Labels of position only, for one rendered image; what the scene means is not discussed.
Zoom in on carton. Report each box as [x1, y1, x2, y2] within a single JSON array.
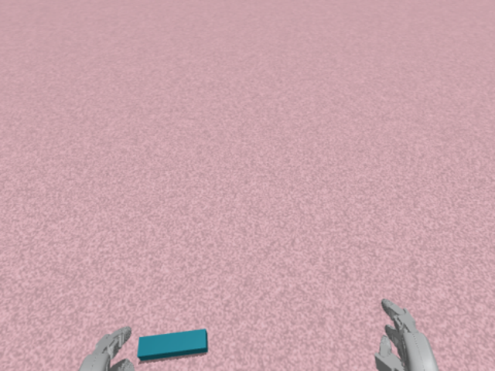
[[137, 329, 208, 361]]

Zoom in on left robot hand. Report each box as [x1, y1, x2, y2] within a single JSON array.
[[79, 326, 135, 371]]

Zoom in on right robot hand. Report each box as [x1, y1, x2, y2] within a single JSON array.
[[374, 298, 439, 371]]

